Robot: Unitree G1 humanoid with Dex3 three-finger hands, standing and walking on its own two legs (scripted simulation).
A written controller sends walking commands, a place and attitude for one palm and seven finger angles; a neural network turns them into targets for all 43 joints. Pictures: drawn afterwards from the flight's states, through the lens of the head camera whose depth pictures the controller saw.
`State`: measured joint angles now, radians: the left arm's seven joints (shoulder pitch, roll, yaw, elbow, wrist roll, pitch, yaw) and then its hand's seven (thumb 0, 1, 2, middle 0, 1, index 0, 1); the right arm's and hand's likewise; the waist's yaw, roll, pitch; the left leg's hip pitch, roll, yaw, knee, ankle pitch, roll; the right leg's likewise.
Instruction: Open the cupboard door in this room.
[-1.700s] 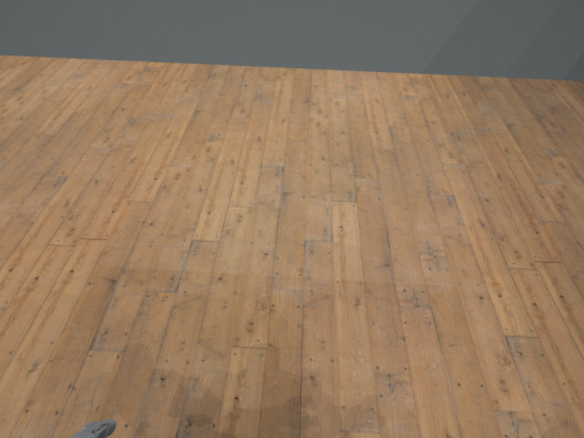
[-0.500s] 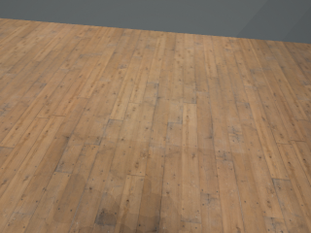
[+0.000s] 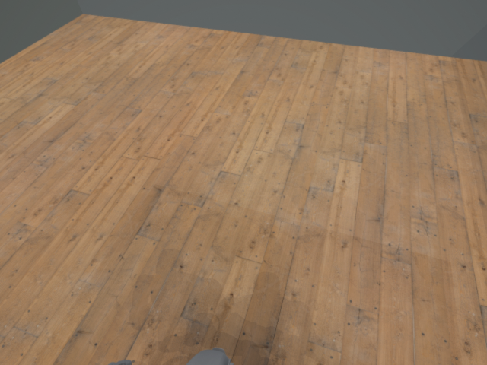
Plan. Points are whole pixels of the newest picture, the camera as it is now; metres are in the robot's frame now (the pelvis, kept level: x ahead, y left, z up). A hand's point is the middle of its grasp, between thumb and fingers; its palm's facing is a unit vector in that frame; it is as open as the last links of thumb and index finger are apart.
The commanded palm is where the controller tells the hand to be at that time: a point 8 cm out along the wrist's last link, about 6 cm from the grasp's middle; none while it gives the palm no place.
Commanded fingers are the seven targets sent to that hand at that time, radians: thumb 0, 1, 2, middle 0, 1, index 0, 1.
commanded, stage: turn or walk to find it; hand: left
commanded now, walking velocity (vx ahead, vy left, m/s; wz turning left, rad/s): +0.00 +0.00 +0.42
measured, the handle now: out of the picture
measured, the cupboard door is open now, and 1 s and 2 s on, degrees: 0 0 0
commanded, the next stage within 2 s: none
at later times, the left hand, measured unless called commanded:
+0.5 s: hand out of the picture -0.02 +0.26 -0.17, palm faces +0.26 -0.93 -0.25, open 7.4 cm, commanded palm none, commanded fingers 0.00 0.90 0.90 -0.20 -0.30 -0.20 -0.30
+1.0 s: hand out of the picture -0.05 +0.20 -0.16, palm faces +0.46 -0.86 -0.24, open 7.4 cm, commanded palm none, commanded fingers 0.00 0.90 0.90 -0.20 -0.30 -0.20 -0.30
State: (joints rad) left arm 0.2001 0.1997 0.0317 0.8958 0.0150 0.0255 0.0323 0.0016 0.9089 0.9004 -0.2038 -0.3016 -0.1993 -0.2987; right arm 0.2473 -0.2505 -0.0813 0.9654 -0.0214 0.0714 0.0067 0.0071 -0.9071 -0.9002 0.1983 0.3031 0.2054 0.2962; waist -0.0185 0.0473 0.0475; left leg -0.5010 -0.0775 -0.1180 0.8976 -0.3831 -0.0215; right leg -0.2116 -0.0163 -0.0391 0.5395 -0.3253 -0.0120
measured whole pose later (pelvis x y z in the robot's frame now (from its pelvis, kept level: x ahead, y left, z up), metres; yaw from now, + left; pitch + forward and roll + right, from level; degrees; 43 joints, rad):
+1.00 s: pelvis -0.03 +0.00 +0.00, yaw +26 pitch -1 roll +1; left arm 0.24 0.18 0.03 0.91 0.03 0.02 0.02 0.00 0.91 0.90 -0.21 -0.30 -0.20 -0.30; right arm 0.23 -0.24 -0.07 1.00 -0.02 0.08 0.02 0.01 -0.91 -0.90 0.19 0.30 0.20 0.30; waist 0.00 0.00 0.07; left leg -0.39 0.04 0.02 0.93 -0.44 -0.05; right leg -0.23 -0.11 -0.19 0.53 -0.27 -0.01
